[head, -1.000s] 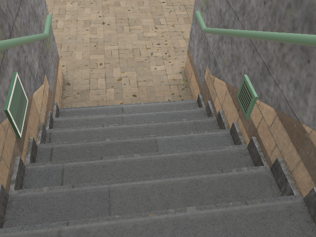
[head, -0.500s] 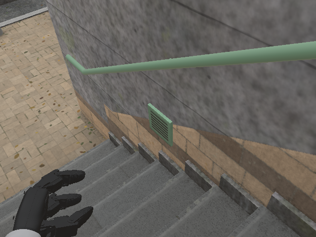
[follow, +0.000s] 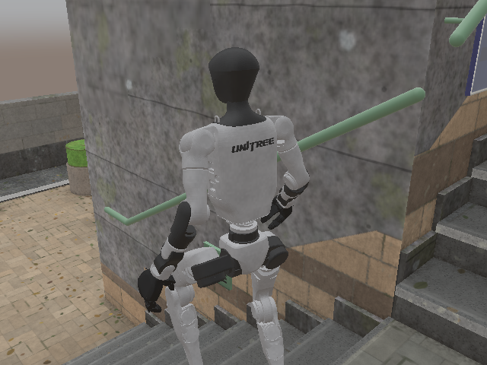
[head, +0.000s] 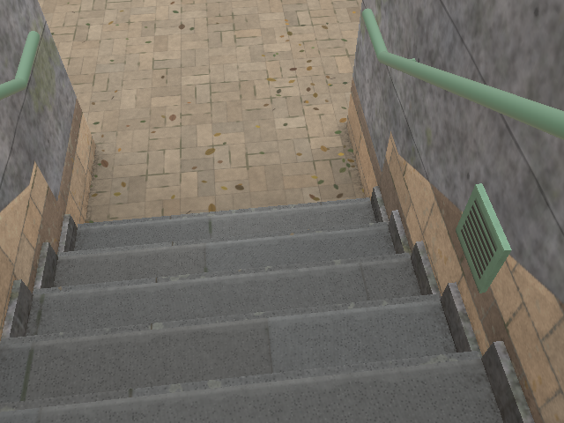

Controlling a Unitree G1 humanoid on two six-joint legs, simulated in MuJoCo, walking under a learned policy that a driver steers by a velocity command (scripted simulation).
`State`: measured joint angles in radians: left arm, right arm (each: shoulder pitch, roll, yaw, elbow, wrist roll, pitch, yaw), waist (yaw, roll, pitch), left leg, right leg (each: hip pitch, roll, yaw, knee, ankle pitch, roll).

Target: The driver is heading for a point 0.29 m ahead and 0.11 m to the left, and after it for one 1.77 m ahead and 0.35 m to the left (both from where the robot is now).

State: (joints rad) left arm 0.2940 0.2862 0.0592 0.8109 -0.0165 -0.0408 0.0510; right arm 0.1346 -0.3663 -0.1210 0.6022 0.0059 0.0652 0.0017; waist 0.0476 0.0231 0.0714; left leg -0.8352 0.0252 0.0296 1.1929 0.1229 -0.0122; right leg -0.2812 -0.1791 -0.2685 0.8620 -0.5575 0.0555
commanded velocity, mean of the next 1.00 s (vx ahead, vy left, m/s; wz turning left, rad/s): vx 0.04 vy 0.00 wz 0.21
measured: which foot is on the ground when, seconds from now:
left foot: up 0.00-0.16, down 0.18-0.84, up 0.86-1.00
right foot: down 0.00-0.18, up 0.20-0.82, down 0.84-1.00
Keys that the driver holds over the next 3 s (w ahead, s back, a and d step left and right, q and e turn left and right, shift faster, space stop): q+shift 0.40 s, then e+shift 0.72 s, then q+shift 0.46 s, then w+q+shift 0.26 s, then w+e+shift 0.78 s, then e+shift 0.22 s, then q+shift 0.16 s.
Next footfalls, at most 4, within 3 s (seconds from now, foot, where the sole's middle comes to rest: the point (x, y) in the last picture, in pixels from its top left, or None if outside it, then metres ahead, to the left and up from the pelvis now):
0.18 left None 0.21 0.14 -0.90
0.84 right None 0.26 -0.11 -0.90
1.72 left None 0.25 0.08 -0.90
2.16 right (281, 419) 0.53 0.07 -1.07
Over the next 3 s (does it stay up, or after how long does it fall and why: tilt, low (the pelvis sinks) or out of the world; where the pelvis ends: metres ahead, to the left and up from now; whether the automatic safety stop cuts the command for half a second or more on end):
stays up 1.01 0.31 -0.65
